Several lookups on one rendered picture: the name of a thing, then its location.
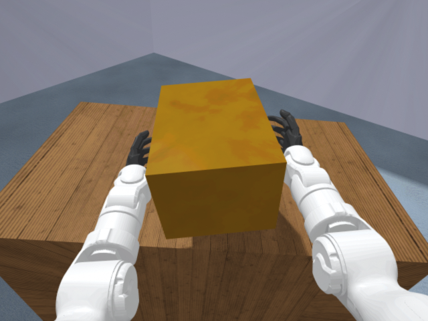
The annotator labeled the robot right forearm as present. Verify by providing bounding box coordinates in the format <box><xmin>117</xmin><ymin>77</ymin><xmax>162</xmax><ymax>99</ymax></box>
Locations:
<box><xmin>284</xmin><ymin>145</ymin><xmax>398</xmax><ymax>278</ymax></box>

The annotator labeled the robot right upper arm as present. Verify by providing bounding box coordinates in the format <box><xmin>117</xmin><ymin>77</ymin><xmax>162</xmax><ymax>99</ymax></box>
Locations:
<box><xmin>312</xmin><ymin>229</ymin><xmax>428</xmax><ymax>321</ymax></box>

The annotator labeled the robot left upper arm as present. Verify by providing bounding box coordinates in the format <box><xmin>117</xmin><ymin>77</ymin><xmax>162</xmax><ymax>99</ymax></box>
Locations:
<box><xmin>54</xmin><ymin>260</ymin><xmax>139</xmax><ymax>321</ymax></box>

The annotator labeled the robot left forearm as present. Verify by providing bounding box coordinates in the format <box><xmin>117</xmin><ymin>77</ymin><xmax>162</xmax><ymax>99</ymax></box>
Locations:
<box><xmin>56</xmin><ymin>165</ymin><xmax>151</xmax><ymax>315</ymax></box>

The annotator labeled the left robot hand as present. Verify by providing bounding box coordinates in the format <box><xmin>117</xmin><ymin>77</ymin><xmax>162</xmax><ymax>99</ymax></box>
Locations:
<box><xmin>126</xmin><ymin>130</ymin><xmax>152</xmax><ymax>168</ymax></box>

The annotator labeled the carton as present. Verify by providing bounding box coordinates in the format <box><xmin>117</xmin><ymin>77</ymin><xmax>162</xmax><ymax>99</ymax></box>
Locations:
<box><xmin>145</xmin><ymin>78</ymin><xmax>287</xmax><ymax>239</ymax></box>

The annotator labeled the right robot hand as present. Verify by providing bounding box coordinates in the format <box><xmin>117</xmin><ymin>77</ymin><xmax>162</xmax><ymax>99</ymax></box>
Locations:
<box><xmin>268</xmin><ymin>109</ymin><xmax>303</xmax><ymax>153</ymax></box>

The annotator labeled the pedestal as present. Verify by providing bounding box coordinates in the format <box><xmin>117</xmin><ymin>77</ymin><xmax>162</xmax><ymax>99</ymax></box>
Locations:
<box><xmin>0</xmin><ymin>102</ymin><xmax>428</xmax><ymax>321</ymax></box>

